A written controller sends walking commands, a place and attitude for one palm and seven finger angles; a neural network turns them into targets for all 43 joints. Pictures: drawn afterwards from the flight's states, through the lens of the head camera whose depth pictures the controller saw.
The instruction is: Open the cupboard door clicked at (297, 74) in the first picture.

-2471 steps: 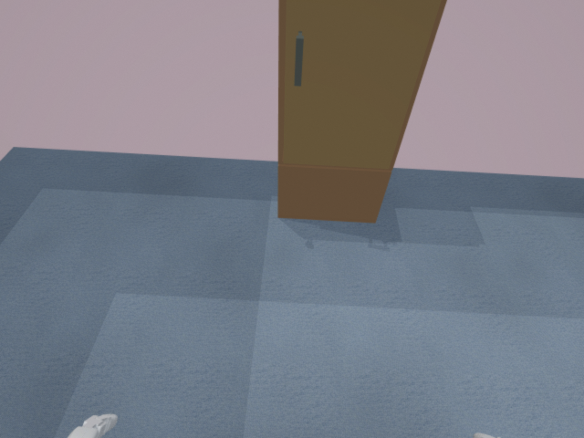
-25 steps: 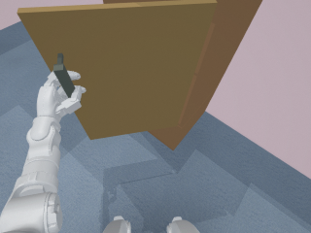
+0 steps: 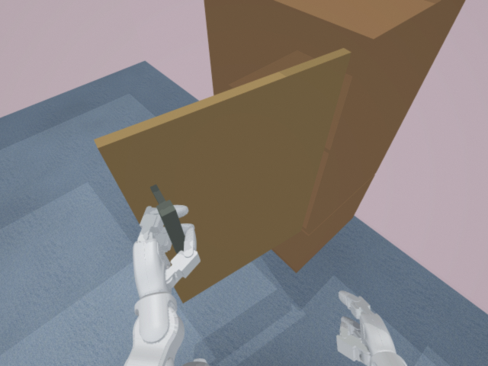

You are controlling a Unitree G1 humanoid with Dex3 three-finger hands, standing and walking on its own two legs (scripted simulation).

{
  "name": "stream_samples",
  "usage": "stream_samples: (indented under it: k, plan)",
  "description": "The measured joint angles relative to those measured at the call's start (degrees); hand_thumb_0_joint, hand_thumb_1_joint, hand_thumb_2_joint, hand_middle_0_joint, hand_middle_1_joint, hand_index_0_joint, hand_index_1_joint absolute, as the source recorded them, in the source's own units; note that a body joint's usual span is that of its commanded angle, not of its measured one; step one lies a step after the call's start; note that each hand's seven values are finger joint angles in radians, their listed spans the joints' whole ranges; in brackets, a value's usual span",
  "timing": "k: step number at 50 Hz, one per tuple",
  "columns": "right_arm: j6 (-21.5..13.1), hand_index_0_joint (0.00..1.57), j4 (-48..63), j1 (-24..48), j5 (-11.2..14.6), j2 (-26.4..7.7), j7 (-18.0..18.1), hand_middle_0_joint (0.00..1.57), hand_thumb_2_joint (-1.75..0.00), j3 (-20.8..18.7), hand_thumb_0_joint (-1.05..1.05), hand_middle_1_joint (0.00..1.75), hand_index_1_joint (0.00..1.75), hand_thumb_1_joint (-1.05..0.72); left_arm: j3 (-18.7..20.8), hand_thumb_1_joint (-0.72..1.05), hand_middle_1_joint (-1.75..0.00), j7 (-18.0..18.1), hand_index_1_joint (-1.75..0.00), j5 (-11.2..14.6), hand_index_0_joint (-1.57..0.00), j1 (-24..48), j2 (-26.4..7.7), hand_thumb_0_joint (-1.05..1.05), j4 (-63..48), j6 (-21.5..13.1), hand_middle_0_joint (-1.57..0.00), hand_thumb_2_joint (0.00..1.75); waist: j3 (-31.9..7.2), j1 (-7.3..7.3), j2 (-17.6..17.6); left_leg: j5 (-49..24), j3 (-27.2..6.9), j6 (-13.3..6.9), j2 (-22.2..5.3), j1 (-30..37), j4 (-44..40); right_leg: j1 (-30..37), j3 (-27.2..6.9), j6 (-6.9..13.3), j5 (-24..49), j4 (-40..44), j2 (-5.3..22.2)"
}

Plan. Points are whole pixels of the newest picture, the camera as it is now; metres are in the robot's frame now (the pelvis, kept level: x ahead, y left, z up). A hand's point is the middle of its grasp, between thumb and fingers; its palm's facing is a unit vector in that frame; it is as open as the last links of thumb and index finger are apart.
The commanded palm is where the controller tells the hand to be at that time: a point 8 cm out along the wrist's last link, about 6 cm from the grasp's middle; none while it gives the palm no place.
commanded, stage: pull the door open along its arc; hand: left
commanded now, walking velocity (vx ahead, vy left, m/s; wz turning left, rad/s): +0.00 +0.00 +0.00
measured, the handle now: (170, 223) +0.33 +0.14 +0.06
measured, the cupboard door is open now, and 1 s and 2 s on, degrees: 80 81 83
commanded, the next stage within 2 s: open thumb and fingers to let go in 0.08 s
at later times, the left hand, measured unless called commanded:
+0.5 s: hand (199, 258) +0.27 +0.08 +0.06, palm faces +0.38 -0.93 +0.00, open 8.4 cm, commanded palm +0.23 +0.14 +0.06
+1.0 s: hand (196, 259) +0.27 +0.09 +0.06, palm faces +0.32 -0.95 +0.01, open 15.3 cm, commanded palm +0.23 +0.13 +0.06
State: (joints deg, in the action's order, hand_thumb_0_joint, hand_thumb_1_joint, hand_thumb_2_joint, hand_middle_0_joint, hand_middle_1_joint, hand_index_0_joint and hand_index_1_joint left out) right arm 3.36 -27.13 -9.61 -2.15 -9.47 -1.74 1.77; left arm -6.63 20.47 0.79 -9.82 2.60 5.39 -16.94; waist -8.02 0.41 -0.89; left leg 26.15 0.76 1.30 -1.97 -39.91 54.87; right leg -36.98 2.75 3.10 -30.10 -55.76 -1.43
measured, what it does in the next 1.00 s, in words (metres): stands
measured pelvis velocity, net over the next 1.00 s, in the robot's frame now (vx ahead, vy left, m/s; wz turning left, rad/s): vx -0.02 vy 0.02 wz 0.02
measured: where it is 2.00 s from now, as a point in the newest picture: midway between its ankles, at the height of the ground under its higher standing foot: outside the picture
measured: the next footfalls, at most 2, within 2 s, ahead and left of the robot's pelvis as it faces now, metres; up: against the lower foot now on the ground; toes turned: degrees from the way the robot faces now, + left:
none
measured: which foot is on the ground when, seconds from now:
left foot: down 0.00-1.00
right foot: down 0.00-1.00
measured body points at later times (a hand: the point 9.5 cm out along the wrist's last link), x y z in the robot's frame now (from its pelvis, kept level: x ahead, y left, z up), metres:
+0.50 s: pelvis -0.01 -0.03 +0.00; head +0.03 -0.06 +0.45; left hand +0.25 +0.13 +0.06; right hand +0.15 -0.27 -0.12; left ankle +0.01 +0.14 -0.68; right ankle -0.02 -0.08 -0.68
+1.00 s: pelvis -0.02 +0.02 -0.01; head +0.02 +0.01 +0.44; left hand +0.25 +0.14 +0.06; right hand +0.16 -0.19 -0.10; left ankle +0.01 +0.14 -0.68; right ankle -0.02 -0.08 -0.68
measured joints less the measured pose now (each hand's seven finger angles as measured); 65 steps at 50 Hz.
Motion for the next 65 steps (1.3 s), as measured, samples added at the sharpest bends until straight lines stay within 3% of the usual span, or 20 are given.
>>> stream_samples:
  k: [5, 10, 18, 25, 35, 43, 51, 56, 58, 61, 65]
  plan:
    - [-0.10, 0.20, -1.46, -1.09, -0.99, 0.28, 0.48, 0.20, -0.90, 0.10, 0.01, 0.30, 0.30, -0.90, -0.93, 0.68, -1.25, 6.26, -1.31, -2.87, -0.35, -1.27, 1.91, 0.01, -0.69, 1.42, -0.34, 0.78, -0.40, 0.27, -0.47, -0.44, -1.42, 1.06, 0.07, 0.51, -0.68, 0.72, 1.40, 1.08, -0.42, 0.10, -0.05]
    - [-1.05, 0.20, -2.99, -2.92, -1.51, -0.97, 1.01, 0.20, -0.90, -0.79, 0.01, 0.30, 0.30, -0.90, -1.60, 0.70, -1.27, 8.62, -1.32, -4.09, -0.33, -2.13, 2.77, 0.01, -1.16, 1.33, -0.32, 0.80, -0.04, 0.51, -1.18, -0.97, -2.50, 1.32, 0.40, 0.40, -1.17, 0.75, 2.50, 1.85, -0.68, -0.02, 0.16]
    - [-1.67, 0.20, -6.35, -3.71, -1.39, -3.00, 2.41, 0.20, -0.90, -2.56, 0.01, 0.30, 0.30, -0.90, -0.03, 0.63, -1.29, 5.71, -1.33, -3.13, -0.33, 0.18, 0.18, 0.01, 1.47, -1.72, -0.34, 0.78, 0.65, 0.00, -0.95, -1.91, -2.87, 0.91, 0.85, -0.63, -1.49, -0.72, 2.82, 2.52, -0.64, -0.98, 0.50]
    - [-2.23, 0.20, -6.62, -3.46, -0.64, -3.45, 2.85, 0.19, -0.90, -2.90, 0.01, 0.30, 0.30, -0.90, 1.30, 0.32, -1.27, 2.49, -1.29, 0.60, -0.34, 0.16, -0.07, 0.01, 2.64, -2.53, -0.33, 0.65, 0.59, 0.20, -1.20, -2.46, -2.97, 0.50, 0.95, 0.65, -2.64, 0.32, 2.33, 2.42, 0.25, 0.18, 0.23]
    - [-2.76, 0.20, -5.50, -2.08, -0.72, -2.68, 2.33, 0.19, -0.90, -2.58, 0.01, 0.30, 0.30, -0.90, 1.31, -0.26, -1.20, 3.58, -1.21, -0.37, -0.31, 1.53, 0.13, 0.00, 4.65, -4.28, -0.31, 0.40, 0.40, -0.05, -0.92, -2.34, -2.94, 0.84, 1.25, -0.28, -1.44, -0.22, 2.00, 1.42, 0.71, -0.13, 0.47]
    - [-3.06, 0.20, -4.34, -1.70, -0.84, -1.87, 1.78, 0.20, -0.90, -2.03, 0.01, 0.30, 0.30, -0.90, -2.70, -0.45, -0.98, 6.01, -0.98, -2.75, -0.26, 2.68, 1.78, 0.00, 4.23, -3.51, -0.26, 0.32, 0.57, -0.35, -1.27, -1.54, -2.36, 0.00, 1.64, -1.90, 0.79, -1.23, 1.41, -0.05, 0.79, -0.90, 0.93]
    - [-2.52, 0.20, -3.76, -2.01, -1.25, -0.43, 1.30, 0.20, -0.90, -1.15, 0.01, 0.30, 0.30, -0.90, -6.89, -0.49, -0.64, 10.03, -0.64, -6.70, -0.22, 3.52, 2.81, -0.01, 3.51, -0.53, -0.22, 0.30, 0.23, -0.31, -1.35, -0.65, -1.55, -1.34, 1.92, -2.90, 2.63, -1.87, 0.62, -1.29, 0.70, -1.65, 1.26]
    - [-2.12, 0.20, -3.98, -1.88, -1.23, 0.06, 1.32, 0.20, -0.90, -0.59, 0.01, 0.30, 0.30, -0.90, -7.86, -0.49, -0.57, 10.84, -0.56, -7.02, -0.27, 4.36, 2.61, -0.01, 3.42, 1.05, -0.28, 0.30, 0.44, -0.34, -1.44, -0.45, -1.45, -1.86, 1.97, -2.86, 3.20, -1.52, 0.53, -1.80, 0.90, -1.52, 1.31]
    - [-2.11, 0.20, -3.88, -1.95, -0.86, -0.04, 1.18, 0.20, -0.90, -0.18, 0.01, 0.30, 0.30, -0.90, -7.37, -0.49, -0.53, 7.34, -0.53, -7.58, -0.25, 4.01, 1.43, -0.01, 2.88, 0.75, -0.27, 0.30, 0.63, -0.19, -1.07, -0.58, -1.43, -2.09, 2.21, -3.03, 3.27, -1.64, 0.53, -2.00, 0.97, -1.65, 1.55]
    - [-2.28, 0.20, -2.99, -2.93, -0.06, -0.72, 1.51, 0.20, -0.90, -0.08, 0.01, 0.30, 0.30, -0.90, -6.81, -0.49, -0.46, -3.75, -0.46, -6.54, -0.18, 3.77, -3.74, -0.01, 2.12, -1.04, -0.24, 0.30, 1.00, -0.50, -0.87, -0.72, -1.58, -2.37, 2.47, -3.43, 3.64, -1.87, 0.70, -2.19, 1.03, -1.93, 1.81]
    - [-3.13, 0.20, -2.09, -3.83, 1.85, -2.48, 2.36, 0.20, -0.90, -0.15, 0.01, 0.30, 0.30, -0.90, -7.01, -0.49, -0.39, -16.38, -0.39, -0.46, -0.11, 3.74, -8.69, -0.01, 0.94, -1.26, -0.19, 0.30, 2.02, -0.41, -2.08, -0.71, -1.88, -2.81, 2.60, -2.88, 3.94, -0.77, 1.00, -2.64, 1.37, -1.33, 1.89]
